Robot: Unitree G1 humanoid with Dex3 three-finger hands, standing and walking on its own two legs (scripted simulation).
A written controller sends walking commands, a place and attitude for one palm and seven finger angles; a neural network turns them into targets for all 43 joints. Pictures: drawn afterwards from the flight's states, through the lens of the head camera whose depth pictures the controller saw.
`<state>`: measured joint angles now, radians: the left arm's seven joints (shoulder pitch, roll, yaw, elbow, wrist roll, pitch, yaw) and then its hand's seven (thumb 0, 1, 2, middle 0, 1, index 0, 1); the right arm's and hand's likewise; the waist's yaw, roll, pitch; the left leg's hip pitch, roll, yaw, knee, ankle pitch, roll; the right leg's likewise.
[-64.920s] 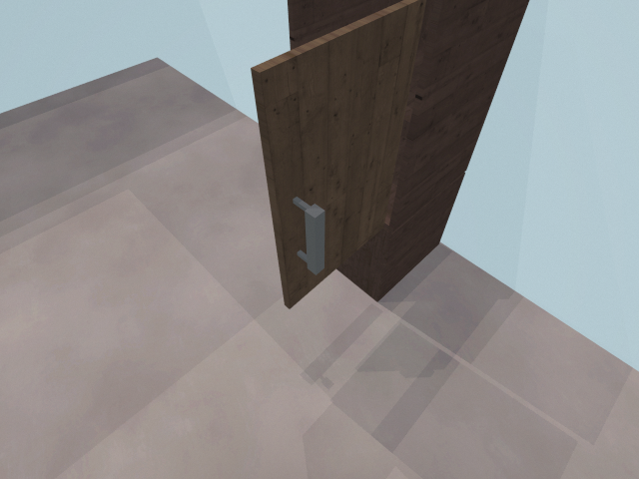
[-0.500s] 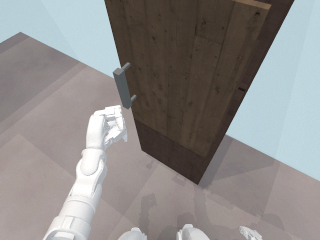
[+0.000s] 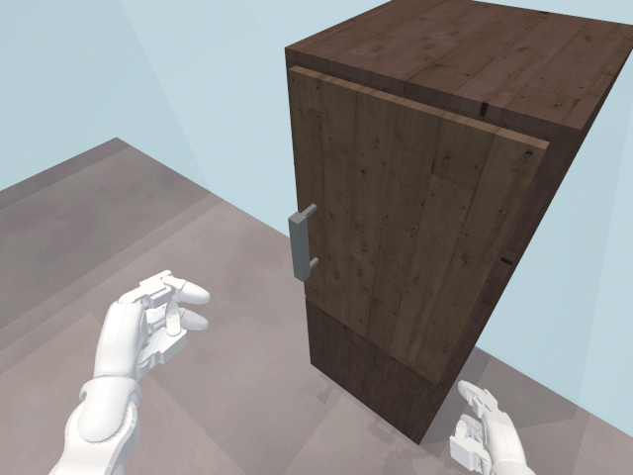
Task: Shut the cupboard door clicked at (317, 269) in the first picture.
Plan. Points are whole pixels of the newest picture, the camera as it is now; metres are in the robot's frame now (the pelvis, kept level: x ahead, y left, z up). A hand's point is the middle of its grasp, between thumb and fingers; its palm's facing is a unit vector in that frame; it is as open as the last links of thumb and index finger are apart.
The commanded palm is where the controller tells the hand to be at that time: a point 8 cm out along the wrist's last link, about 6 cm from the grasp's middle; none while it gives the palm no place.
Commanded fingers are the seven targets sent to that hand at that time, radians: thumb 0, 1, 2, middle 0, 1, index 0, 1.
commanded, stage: draw the hand back to the body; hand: left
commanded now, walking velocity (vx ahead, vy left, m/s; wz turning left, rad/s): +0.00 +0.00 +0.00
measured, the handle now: (306, 243) +0.57 +0.08 -0.08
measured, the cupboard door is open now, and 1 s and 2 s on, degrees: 0 0 0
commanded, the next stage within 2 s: step back with the hand held close in 0.70 s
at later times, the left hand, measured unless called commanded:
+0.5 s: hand (17, 361) +0.17 +0.29 +0.16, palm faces +0.50 -0.77 -0.39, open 7.1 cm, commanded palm +0.12 +0.32 +0.18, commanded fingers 0.00 0.90 0.90 -0.20 -0.30 -0.20 -0.30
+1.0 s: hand (45, 357) +0.18 +0.27 +0.16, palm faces +0.45 -0.78 -0.44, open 7.4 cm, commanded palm +0.12 +0.30 +0.18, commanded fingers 0.00 0.90 0.90 -0.20 -0.30 -0.20 -0.30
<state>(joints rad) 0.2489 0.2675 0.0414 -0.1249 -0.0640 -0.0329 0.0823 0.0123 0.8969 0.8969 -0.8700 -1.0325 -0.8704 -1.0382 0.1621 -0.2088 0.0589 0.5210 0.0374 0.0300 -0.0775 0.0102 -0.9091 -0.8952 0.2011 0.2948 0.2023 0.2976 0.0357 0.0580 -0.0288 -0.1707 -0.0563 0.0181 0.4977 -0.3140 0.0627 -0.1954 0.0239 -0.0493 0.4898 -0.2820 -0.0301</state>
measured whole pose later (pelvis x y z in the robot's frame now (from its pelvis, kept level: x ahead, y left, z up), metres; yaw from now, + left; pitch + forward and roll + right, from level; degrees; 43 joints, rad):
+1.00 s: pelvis -0.02 +0.00 +0.00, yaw +0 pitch +0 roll -1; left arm 0.50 0.35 0.38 -0.36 -0.07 -0.16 0.12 0.01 0.89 0.90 -0.21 -0.30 -0.21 -0.31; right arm 0.20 -0.25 0.00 0.61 0.01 -0.05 -0.06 0.01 -0.91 -0.89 0.20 0.30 0.20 0.30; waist 0.02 0.09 -0.03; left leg -0.21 -0.04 0.01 0.49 -0.28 0.06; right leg -0.21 0.04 -0.06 0.43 -0.21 -0.03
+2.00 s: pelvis -0.10 +0.02 -0.01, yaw +1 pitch +3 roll -4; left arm 0.52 0.44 0.49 -0.49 -0.02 -0.27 0.15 0.01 0.89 0.90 -0.21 -0.30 -0.21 -0.31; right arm 0.24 -0.21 -0.01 0.62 -0.02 -0.07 -0.07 0.01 -0.91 -0.89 0.20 0.30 0.21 0.30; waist -0.01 0.01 -0.04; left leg -0.48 -0.03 0.01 0.65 -0.22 0.09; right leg -0.34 0.08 0.04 0.70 -0.31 0.01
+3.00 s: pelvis -0.32 +0.01 -0.01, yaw +3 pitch -2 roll -2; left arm 0.44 0.37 0.37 -0.43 -0.03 -0.15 0.19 0.01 0.89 0.90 -0.21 -0.30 -0.21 -0.31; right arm 0.30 -0.23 0.01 0.68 -0.01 -0.07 -0.09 0.01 -0.90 -0.89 0.21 0.30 0.21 0.30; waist -0.01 -0.02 -0.10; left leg -0.38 0.02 0.02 0.65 -0.32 0.03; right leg -0.28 0.00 -0.04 0.66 -0.40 -0.02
